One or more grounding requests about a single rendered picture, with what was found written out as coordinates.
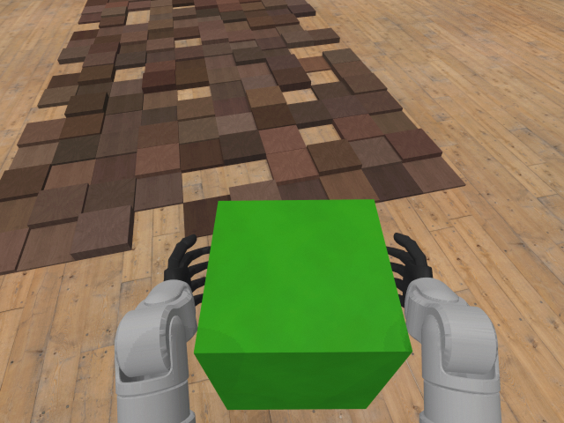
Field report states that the carton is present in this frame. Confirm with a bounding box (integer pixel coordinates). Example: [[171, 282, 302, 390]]
[[194, 199, 412, 410]]

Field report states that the robot left hand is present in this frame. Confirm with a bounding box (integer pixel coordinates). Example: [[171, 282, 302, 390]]
[[164, 234, 211, 306]]

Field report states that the robot right forearm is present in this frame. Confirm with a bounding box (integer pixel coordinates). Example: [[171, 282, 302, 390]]
[[404, 278, 501, 423]]

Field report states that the robot left forearm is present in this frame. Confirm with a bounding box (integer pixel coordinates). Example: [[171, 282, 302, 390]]
[[115, 279, 197, 423]]

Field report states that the robot right hand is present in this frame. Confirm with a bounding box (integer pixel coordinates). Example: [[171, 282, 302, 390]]
[[386, 233, 433, 308]]

